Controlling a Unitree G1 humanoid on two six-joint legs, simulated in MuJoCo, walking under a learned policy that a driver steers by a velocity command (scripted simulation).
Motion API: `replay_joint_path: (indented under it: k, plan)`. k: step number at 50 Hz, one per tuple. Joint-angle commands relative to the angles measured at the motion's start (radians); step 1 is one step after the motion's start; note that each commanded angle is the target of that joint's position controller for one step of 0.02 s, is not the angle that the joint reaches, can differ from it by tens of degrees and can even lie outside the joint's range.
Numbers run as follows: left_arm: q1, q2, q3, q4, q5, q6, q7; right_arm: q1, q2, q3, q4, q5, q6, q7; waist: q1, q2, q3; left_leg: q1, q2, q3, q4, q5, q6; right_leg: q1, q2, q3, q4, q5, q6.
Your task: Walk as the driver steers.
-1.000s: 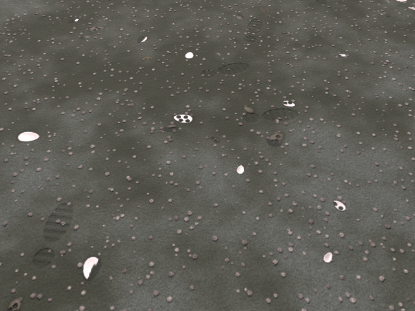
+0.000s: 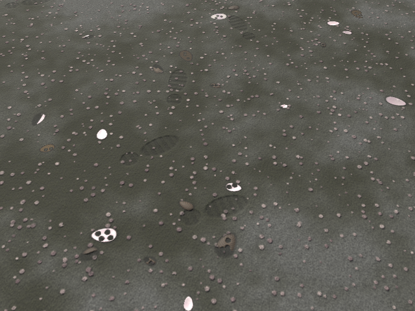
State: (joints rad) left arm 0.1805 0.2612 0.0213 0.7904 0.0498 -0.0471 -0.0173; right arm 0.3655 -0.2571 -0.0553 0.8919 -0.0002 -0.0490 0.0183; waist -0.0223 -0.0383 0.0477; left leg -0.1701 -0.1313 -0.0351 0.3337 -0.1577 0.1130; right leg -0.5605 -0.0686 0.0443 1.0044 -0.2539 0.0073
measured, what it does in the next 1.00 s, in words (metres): walks ahead: right foot, then left foot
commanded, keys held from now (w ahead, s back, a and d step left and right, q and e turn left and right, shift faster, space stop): w+q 0.36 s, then w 0.26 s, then e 0.38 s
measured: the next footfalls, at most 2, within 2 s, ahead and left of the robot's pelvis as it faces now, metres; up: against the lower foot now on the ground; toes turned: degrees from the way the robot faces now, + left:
right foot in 0.28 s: +0.34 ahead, -0.11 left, +0.00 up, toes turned +12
left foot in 0.76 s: +0.52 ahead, +0.16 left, +0.00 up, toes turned +18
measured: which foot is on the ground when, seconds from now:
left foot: down 0.00-0.28, up 0.30-0.74, down 0.76-1.00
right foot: up 0.00-0.26, down 0.28-0.78, up 0.80-1.00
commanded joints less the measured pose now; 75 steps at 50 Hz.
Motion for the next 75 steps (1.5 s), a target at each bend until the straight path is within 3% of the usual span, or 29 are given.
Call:
replay_joint_path:
  k: [1, 9, 13, 14, 15, 16, 17, 18, 19, 22, 31, 34, 37, 38, 39, 40, 41, 43, 45, 53, 60, 61, 62, 63, 64, 66, 68, 71, 75]
  plan:
    - [-0.052, 0.076, 0.014, -0.077, -0.002, 0.004, 0.000, 0.027, -0.152, -0.038, -0.050, 0.005, -0.014, -0.007, 0.007, 0.089, 0.008, -0.015, 0.242, -0.260, -0.176, 0.168, 0.144, -0.063, -0.007, -0.034, -0.121, 0.107, 0.043]
    - [-0.268, 0.070, -0.002, -0.162, -0.022, -0.013, -0.005, 0.138, -0.163, -0.049, -0.039, -0.013, -0.001, -0.022, -0.073, 0.111, -0.013, 0.147, 0.243, -0.315, -0.042, 0.371, 0.097, -0.053, 0.053, -0.029, -0.384, 0.207, 0.036]
    - [-0.066, 0.129, 0.019, -0.113, -0.026, -0.034, 0.012, 0.039, -0.195, -0.059, -0.075, -0.016, -0.004, -0.027, 0.041, 0.113, -0.080, 0.073, 0.221, -0.349, 0.137, 0.490, 0.032, 0.301, 0.105, -0.023, -0.533, 0.102, -0.019]
    - [0.057, 0.169, 0.034, -0.086, -0.015, -0.047, 0.026, 0.029, -0.180, -0.054, -0.080, -0.005, -0.013, -0.017, 0.104, 0.051, -0.158, 0.001, 0.158, -0.299, 0.322, 0.441, 0.006, 0.501, 0.040, 0.030, -0.582, 0.104, -0.054]
    - [0.223, 0.246, 0.052, -0.082, 0.007, -0.050, 0.046, 0.039, -0.102, -0.033, -0.114, 0.005, -0.023, -0.013, 0.154, -0.073, -0.318, -0.119, 0.100, -0.198, 0.597, 0.132, -0.012, 0.727, -0.216, 0.273, -0.606, -0.107, -0.105]
    - [0.179, 0.311, 0.071, -0.083, 0.007, -0.029, 0.046, 0.158, -0.060, -0.024, -0.141, 0.025, -0.015, -0.014, 0.066, -0.300, -0.364, -0.400, -0.028, -0.092, 0.793, -0.428, -0.034, 0.854, -0.395, 0.708, -0.732, -0.185, -0.214]
    - [0.117, 0.209, 0.059, -0.093, -0.006, -0.017, 0.040, 0.130, -0.141, -0.033, -0.097, -0.011, 0.007, -0.025, 0.047, -0.099, -0.223, -0.484, 0.081, -0.087, 0.881, -0.350, -0.028, 0.728, -0.362, 0.670, -0.729, -0.293, -0.209]
    - [0.066, 0.127, 0.039, -0.103, -0.016, -0.017, 0.035, 0.055, -0.144, -0.036, -0.099, -0.020, 0.011, -0.014, 0.048, 0.000, -0.113, -0.468, 0.109, -0.080, 0.865, -0.252, -0.033, 0.603, -0.302, 0.503, -0.747, -0.221, -0.185]
    - [0.046, 0.096, 0.029, -0.094, -0.012, -0.021, 0.030, 0.021, -0.118, -0.031, -0.106, -0.023, 0.012, -0.004, 0.036, 0.010, -0.063, -0.441, 0.133, -0.071, 0.831, -0.199, -0.043, 0.522, -0.251, 0.377, -0.772, -0.064, -0.170]
    - [0.094, 0.094, 0.028, -0.047, -0.022, -0.050, 0.022, 0.012, -0.086, -0.023, -0.111, -0.040, 0.033, 0.018, 0.014, -0.081, -0.048, -0.384, 0.148, -0.056, 0.782, -0.162, -0.062, 0.441, -0.178, 0.191, -0.800, 0.201, -0.161]
    - [0.199, 0.110, 0.036, 0.050, -0.039, -0.060, 0.005, -0.297, -0.039, 0.019, -0.201, -0.038, 0.023, 0.043, 0.050, -0.054, 0.004, -0.417, 0.165, 0.041, 0.398, 0.086, -0.096, 0.457, -0.124, -0.035, -0.864, 0.385, -0.170]
    - [0.267, 0.118, 0.034, 0.100, -0.042, -0.049, 0.006, -0.348, -0.027, 0.032, -0.209, -0.038, 0.008, 0.030, 0.065, -0.054, 0.009, -0.315, 0.140, 0.099, 0.276, 0.092, -0.084, 0.486, -0.123, -0.028, -0.771, 0.675, -0.157]
    - [0.256, 0.141, 0.039, 0.123, -0.049, -0.038, 0.015, -0.210, -0.060, 0.024, -0.152, -0.044, -0.015, 0.004, 0.000, -0.058, -0.055, -0.132, 0.096, 0.085, 0.137, 0.132, -0.047, 0.535, -0.098, -0.003, -0.585, 0.830, -0.116]
    - [0.249, 0.129, 0.035, 0.121, -0.061, -0.037, 0.016, -0.105, -0.094, 0.015, -0.115, -0.059, -0.029, -0.008, -0.046, -0.021, -0.118, 0.048, 0.127, 0.070, 0.075, 0.274, -0.030, 0.474, -0.056, -0.022, -0.449, 0.747, -0.091]
    - [0.246, 0.089, 0.022, 0.080, -0.070, -0.042, 0.020, 0.018, -0.168, -0.001, -0.096, -0.077, -0.040, -0.022, -0.083, 0.076, -0.245, 0.304, 0.344, -0.098, 0.149, 0.679, 0.008, 0.301, -0.006, -0.049, -0.229, 0.357, -0.062]
    - [0.400, -0.010, 0.002, 0.078, -0.101, -0.025, 0.030, 0.029, -0.244, -0.025, -0.107, -0.055, -0.024, -0.025, -0.037, 0.291, -0.449, 0.561, 0.639, -0.352, 0.215, 1.076, 0.177, 0.085, 0.126, -0.081, 0.108, -0.400, -0.041]
    - [0.353, 0.104, 0.037, 0.107, -0.072, 0.003, 0.048, 0.028, -0.200, -0.026, -0.119, -0.005, -0.005, -0.026, -0.066, 0.146, -0.452, 0.452, 0.585, -0.303, 0.188, 1.032, 0.175, 0.076, 0.109, 0.006, 0.189, -0.400, -0.050]
    - [0.261, 0.078, 0.045, 0.089, -0.051, 0.021, 0.042, -0.132, -0.088, 0.009, -0.135, -0.008, 0.000, -0.036, 0.005, 0.127, -0.192, 0.199, 0.487, -0.148, 0.069, 0.787, 0.110, 0.029, 0.049, -0.002, 0.166, -0.280, -0.039]
    - [0.261, 0.057, 0.052, 0.094, -0.026, 0.051, 0.028, -0.175, -0.058, 0.019, -0.133, -0.008, 0.002, -0.050, 0.047, 0.164, -0.102, 0.020, 0.431, -0.042, -0.008, 0.673, 0.076, 0.103, 0.032, -0.020, 0.137, -0.191, -0.014]
    - [0.119, 0.024, 0.052, 0.009, -0.021, 0.112, -0.005, -0.197, -0.091, -0.001, -0.121, -0.028, 0.012, -0.056, 0.054, 0.185, -0.086, -0.119, 0.423, 0.096, -0.081, 0.183, 0.095, 0.158, 0.019, -0.074, -0.091, -0.050, -0.003]
    - [0.067, 0.051, 0.055, -0.058, -0.028, 0.102, -0.016, -0.169, -0.169, -0.035, -0.109, -0.022, 0.054, -0.044, 0.041, 0.143, -0.095, -0.096, 0.470, 0.117, 0.064, 0.017, 0.030, 0.318, 0.059, -0.135, -0.414, -0.075, -0.057]
    - [0.097, 0.070, 0.060, -0.048, -0.026, 0.090, -0.010, -0.136, -0.158, -0.037, -0.098, -0.028, 0.062, -0.041, 0.047, 0.078, -0.096, -0.132, 0.438, 0.150, 0.152, -0.043, -0.027, 0.386, 0.062, -0.093, -0.526, -0.013, -0.072]
    - [0.115, 0.154, 0.077, -0.052, -0.018, 0.074, 0.003, -0.088, -0.107, -0.029, -0.101, -0.033, 0.073, -0.032, 0.037, -0.163, -0.075, -0.236, 0.331, 0.247, 0.397, -0.224, -0.104, 0.426, -0.118, 0.175, -0.722, 0.073, -0.111]
    - [0.132, 0.290, 0.112, -0.064, -0.024, 0.075, 0.010, -0.168, -0.067, -0.013, -0.177, -0.020, 0.086, -0.045, 0.066, -0.332, -0.013, -0.447, 0.140, 0.200, 0.559, -0.490, -0.155, 0.392, -0.323, 0.487, -0.766, 0.321, -0.267]
    - [0.171, 0.248, 0.111, -0.051, -0.026, 0.078, 0.017, -0.207, -0.105, -0.019, -0.171, -0.030, 0.099, -0.052, 0.088, -0.152, -0.026, -0.449, 0.169, 0.072, 0.699, -0.465, -0.157, 0.397, -0.302, 0.416, -0.736, 0.367, -0.312]
    - [0.053, 0.177, 0.088, -0.069, -0.032, 0.086, 0.026, -0.173, -0.093, -0.021, -0.149, -0.007, 0.094, -0.044, 0.018, -0.079, -0.022, -0.423, 0.181, 0.014, 0.712, -0.298, -0.146, 0.365, -0.169, 0.265, -0.717, 0.310, -0.254]
    - [-0.015, 0.140, 0.077, -0.096, -0.043, 0.085, 0.026, -0.141, -0.116, -0.030, -0.130, -0.033, 0.086, -0.039, 0.001, -0.087, -0.073, -0.398, 0.160, 0.024, 0.738, -0.226, -0.143, 0.403, -0.109, 0.212, -0.691, 0.400, -0.232]
    - [0.035, 0.154, 0.082, -0.088, -0.048, 0.076, 0.018, -0.153, -0.098, -0.028, -0.142, -0.024, 0.092, -0.037, 0.018, -0.039, -0.105, -0.399, 0.150, 0.011, 0.709, -0.221, -0.156, 0.454, -0.110, 0.240, -0.677, 0.425, -0.242]
    - [0.048, 0.109, 0.061, -0.074, -0.032, 0.068, 0.029, -0.146, -0.074, -0.015, -0.127, -0.017, 0.103, -0.041, 0.040, -0.070, -0.111, -0.314, 0.160, 0.024, 0.555, -0.230, -0.150, 0.465, -0.122, 0.222, -0.698, 0.360, -0.241]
